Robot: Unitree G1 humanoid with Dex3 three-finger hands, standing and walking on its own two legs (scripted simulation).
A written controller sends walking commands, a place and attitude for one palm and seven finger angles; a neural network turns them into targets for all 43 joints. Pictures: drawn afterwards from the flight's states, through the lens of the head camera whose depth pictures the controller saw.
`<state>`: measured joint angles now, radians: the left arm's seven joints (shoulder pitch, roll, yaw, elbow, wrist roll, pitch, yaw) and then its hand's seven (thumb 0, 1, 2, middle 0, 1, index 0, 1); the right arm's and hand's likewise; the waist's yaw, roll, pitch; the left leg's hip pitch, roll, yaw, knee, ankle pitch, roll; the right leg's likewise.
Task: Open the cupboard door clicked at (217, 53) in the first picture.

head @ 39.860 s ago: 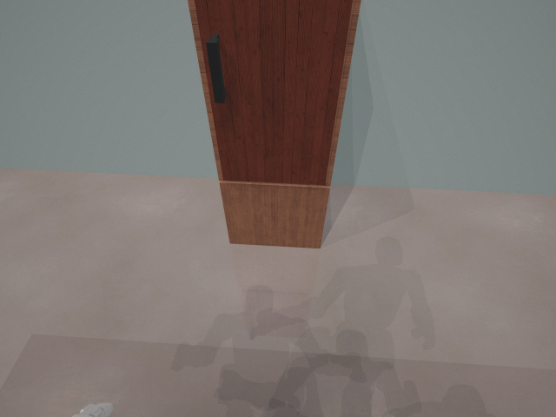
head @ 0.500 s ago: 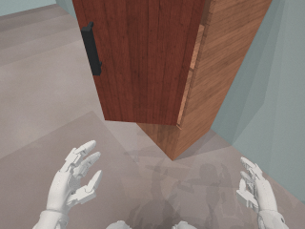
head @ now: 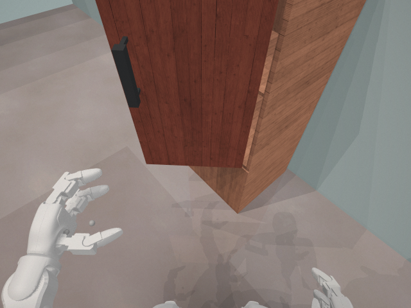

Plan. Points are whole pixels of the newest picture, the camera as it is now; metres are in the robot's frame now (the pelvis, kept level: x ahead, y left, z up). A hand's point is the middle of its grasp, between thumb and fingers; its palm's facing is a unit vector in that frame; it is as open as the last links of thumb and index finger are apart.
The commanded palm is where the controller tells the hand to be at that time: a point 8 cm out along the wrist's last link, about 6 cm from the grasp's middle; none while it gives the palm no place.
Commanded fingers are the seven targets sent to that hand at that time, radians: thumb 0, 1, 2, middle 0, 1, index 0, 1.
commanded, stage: raise the hand with hooked fingers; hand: left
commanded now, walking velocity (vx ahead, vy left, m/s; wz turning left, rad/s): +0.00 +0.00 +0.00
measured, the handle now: (129, 73) +0.61 +0.21 +0.11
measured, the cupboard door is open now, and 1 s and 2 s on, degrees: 46 46 46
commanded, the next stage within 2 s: move the hooked fingers beside the handle in 1.18 s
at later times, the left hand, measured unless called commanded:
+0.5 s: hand (57, 183) +0.29 +0.26 +0.12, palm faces +0.04 -1.00 -0.05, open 13.9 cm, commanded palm +0.26 +0.31 +0.12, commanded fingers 0.00 -0.50 0.30 -0.30 -1.20 -0.30 -1.20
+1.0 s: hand (58, 168) +0.31 +0.26 +0.14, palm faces +0.04 -1.00 -0.03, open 14.0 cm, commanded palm +0.28 +0.31 +0.14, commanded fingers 0.00 -0.50 0.30 -0.30 -1.20 -0.30 -1.20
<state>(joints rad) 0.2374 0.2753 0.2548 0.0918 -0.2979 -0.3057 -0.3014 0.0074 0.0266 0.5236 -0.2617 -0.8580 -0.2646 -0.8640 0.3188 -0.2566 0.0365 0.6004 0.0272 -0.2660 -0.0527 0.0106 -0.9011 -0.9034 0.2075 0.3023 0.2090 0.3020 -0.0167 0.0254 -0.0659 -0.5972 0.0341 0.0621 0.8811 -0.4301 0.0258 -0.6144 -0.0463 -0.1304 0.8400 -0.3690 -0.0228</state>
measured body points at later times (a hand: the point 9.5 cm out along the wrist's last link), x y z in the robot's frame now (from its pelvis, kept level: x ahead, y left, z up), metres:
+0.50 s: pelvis +0.02 +0.00 +0.02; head +0.04 +0.00 +0.47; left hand +0.28 +0.31 +0.12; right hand +0.20 -0.23 -0.05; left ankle +0.01 +0.10 -0.70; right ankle +0.03 -0.11 -0.70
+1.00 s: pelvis +0.01 -0.01 +0.03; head +0.03 -0.02 +0.48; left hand +0.30 +0.31 +0.14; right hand +0.16 -0.26 -0.05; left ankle +0.01 +0.10 -0.70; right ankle +0.03 -0.11 -0.70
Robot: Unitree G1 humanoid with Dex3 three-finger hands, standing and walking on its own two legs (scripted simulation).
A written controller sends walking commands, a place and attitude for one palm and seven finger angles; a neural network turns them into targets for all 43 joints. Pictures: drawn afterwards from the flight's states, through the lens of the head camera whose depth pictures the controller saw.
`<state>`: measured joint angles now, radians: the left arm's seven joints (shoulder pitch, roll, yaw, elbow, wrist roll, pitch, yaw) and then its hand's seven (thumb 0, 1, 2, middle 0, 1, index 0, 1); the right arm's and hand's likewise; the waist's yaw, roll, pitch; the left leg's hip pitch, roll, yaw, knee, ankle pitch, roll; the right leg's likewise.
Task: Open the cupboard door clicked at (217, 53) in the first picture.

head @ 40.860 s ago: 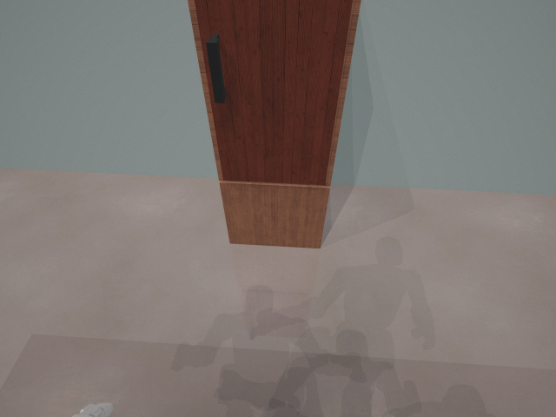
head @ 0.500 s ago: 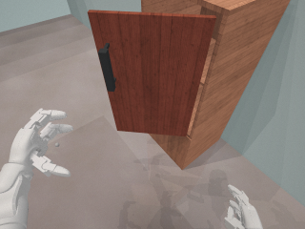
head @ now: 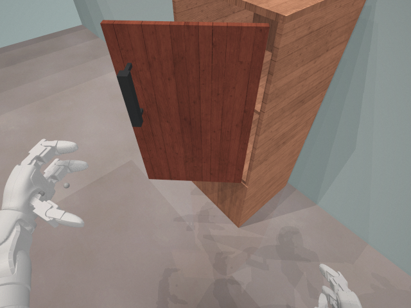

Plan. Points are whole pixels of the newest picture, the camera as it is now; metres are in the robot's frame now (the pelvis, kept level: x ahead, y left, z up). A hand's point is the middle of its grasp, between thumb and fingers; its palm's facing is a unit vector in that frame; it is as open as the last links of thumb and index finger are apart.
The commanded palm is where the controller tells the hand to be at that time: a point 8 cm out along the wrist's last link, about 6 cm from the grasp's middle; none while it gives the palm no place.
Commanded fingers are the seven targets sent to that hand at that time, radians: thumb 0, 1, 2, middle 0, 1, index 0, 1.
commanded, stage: raise the hand with hooked fingers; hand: left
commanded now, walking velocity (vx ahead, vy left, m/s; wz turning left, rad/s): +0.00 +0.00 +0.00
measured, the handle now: (133, 95) +0.59 +0.23 +0.08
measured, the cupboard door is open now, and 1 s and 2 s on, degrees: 46 46 46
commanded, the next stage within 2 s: move the hooked fingers beside the handle in 0.18 s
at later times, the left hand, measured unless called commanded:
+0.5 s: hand (72, 174) +0.32 +0.27 +0.11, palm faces +0.05 -1.00 -0.02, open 14.0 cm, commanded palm +0.30 +0.32 +0.11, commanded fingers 0.00 -0.50 0.30 -0.30 -1.20 -0.30 -1.20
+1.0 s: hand (88, 141) +0.41 +0.28 +0.10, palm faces +0.01 -1.00 -0.01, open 14.0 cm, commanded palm +0.38 +0.33 +0.10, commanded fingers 0.00 -0.50 0.30 -0.30 -1.20 -0.30 -1.20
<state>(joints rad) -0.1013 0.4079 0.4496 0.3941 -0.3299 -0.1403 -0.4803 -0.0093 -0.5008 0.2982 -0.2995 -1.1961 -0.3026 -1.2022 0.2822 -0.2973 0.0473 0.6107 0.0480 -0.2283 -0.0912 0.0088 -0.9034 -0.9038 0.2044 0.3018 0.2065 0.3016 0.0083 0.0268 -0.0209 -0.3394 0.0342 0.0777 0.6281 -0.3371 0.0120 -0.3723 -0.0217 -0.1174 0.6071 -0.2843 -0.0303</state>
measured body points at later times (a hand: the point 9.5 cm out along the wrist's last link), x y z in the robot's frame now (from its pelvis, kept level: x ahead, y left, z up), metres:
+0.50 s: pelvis +0.00 +0.00 +0.00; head +0.02 -0.01 +0.45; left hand +0.31 +0.32 +0.11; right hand +0.16 -0.25 -0.09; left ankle -0.01 +0.11 -0.73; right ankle +0.02 -0.10 -0.73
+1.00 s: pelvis +0.00 +0.01 -0.01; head +0.06 +0.01 +0.44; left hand +0.40 +0.33 +0.11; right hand +0.07 -0.27 -0.11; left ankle -0.01 +0.11 -0.73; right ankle +0.02 -0.10 -0.73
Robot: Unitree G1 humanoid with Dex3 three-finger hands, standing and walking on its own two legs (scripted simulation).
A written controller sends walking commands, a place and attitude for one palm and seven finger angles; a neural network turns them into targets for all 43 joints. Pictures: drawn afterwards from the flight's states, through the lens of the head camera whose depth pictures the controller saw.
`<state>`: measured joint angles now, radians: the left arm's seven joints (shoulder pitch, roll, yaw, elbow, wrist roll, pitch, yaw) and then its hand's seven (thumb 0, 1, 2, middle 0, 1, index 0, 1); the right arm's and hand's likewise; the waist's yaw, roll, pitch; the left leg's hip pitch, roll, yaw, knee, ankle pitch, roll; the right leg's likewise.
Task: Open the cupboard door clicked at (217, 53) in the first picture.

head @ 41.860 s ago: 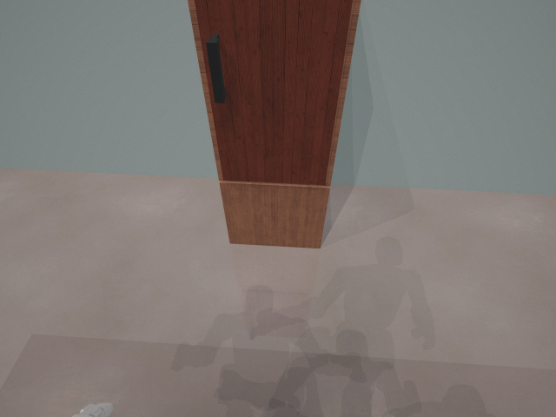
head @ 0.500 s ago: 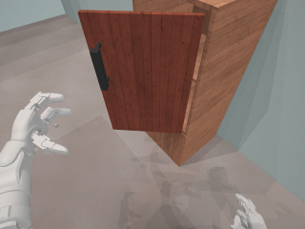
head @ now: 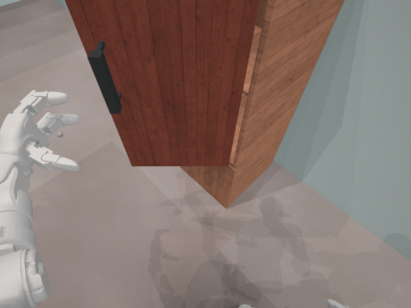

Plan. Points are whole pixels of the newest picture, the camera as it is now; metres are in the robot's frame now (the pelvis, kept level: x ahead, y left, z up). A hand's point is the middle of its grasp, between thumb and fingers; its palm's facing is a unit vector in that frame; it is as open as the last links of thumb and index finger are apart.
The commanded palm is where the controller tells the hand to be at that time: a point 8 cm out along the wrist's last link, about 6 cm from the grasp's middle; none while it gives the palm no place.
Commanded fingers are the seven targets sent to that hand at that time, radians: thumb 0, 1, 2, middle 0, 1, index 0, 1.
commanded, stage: move the hooked fingers beside the handle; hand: left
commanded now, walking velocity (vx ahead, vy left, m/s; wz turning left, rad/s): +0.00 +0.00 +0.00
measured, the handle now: (108, 79) +0.59 +0.23 +0.09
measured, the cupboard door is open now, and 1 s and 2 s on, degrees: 46 46 46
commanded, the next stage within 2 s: none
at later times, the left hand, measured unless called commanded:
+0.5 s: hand (69, 103) +0.48 +0.28 +0.11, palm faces +0.00 -1.00 +0.00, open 14.0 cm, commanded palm +0.47 +0.33 +0.10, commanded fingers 0.00 -0.50 0.30 -0.30 -1.20 -0.30 -1.20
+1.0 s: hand (78, 80) +0.56 +0.29 +0.11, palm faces -0.01 -1.00 -0.01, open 14.0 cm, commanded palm +0.53 +0.33 +0.10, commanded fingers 0.00 -0.50 0.30 -0.30 -1.20 -0.30 -1.20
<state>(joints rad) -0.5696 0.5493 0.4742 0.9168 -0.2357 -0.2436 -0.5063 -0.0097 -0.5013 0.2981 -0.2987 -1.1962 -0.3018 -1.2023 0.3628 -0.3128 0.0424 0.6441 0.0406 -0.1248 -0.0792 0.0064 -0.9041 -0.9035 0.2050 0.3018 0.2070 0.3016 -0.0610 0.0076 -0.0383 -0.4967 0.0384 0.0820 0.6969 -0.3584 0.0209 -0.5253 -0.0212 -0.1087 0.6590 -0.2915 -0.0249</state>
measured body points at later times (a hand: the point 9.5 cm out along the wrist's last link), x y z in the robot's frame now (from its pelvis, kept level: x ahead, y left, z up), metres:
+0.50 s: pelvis +0.01 +0.01 -0.01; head +0.11 +0.03 +0.43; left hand +0.48 +0.33 +0.11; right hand +0.02 -0.26 -0.11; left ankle -0.01 +0.10 -0.72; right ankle +0.02 -0.11 -0.72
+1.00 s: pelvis +0.02 +0.02 -0.02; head +0.17 +0.04 +0.41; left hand +0.55 +0.34 +0.11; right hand -0.04 -0.25 -0.10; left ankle -0.01 +0.10 -0.72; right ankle +0.02 -0.11 -0.72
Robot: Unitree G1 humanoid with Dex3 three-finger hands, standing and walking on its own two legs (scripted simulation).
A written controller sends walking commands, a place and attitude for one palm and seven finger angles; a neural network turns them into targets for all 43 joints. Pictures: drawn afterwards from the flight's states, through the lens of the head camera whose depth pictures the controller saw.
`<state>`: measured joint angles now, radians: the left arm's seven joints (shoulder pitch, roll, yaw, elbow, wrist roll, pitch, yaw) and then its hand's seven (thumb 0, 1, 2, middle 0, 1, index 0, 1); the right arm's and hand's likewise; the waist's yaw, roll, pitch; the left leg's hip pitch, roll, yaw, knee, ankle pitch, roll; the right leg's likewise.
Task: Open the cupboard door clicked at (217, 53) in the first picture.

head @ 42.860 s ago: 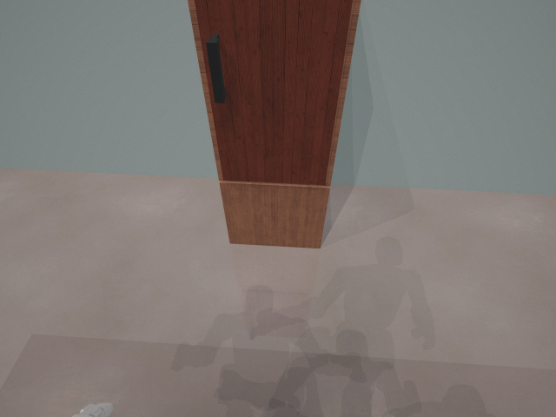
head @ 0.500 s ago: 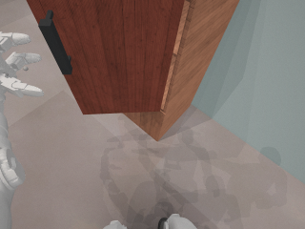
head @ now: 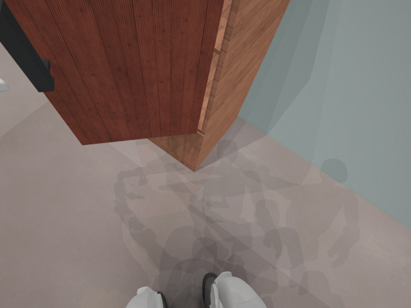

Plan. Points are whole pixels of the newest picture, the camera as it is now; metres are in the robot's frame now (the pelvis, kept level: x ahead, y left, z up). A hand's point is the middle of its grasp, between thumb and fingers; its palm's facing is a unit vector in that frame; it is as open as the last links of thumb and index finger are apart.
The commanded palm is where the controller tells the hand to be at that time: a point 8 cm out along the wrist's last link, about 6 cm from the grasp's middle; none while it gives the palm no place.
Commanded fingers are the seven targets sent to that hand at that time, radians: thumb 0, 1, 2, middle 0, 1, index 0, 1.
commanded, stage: move the hooked fingers beside the handle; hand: left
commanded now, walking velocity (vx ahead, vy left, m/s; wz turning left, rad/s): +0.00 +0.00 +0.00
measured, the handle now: (25, 43) +0.56 +0.24 +0.11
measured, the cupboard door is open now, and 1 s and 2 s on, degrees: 46 46 46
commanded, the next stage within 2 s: slide the fingers in behind the handle in 1.64 s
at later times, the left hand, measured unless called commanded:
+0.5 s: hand out of the picture +0.50 +0.29 +0.12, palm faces +0.04 -1.00 +0.01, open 14.0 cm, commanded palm +0.49 +0.34 +0.11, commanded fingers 0.00 -0.50 0.30 -0.30 -1.20 -0.30 -1.20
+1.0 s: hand out of the picture +0.52 +0.29 +0.12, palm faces +0.02 -1.00 +0.02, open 14.0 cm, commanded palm +0.50 +0.34 +0.11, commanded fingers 0.00 -0.50 0.30 -0.30 -1.20 -0.30 -1.20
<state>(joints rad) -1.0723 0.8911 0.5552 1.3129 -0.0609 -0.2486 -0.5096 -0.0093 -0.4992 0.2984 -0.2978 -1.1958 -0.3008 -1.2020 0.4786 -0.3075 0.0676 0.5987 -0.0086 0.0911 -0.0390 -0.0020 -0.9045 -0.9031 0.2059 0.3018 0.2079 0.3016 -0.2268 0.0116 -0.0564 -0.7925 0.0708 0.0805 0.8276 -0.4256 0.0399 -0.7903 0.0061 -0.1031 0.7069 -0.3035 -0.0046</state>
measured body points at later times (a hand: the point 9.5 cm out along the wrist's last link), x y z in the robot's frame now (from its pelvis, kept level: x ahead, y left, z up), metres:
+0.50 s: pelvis +0.01 +0.00 +0.00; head +0.13 +0.03 +0.43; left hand +0.49 +0.34 +0.12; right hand +0.02 -0.28 -0.10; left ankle -0.03 +0.08 -0.70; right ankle +0.01 -0.12 -0.70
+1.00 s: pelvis -0.01 +0.00 -0.01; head +0.14 +0.04 +0.41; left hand +0.51 +0.34 +0.12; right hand -0.06 -0.27 -0.09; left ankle -0.03 +0.08 -0.70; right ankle +0.01 -0.12 -0.70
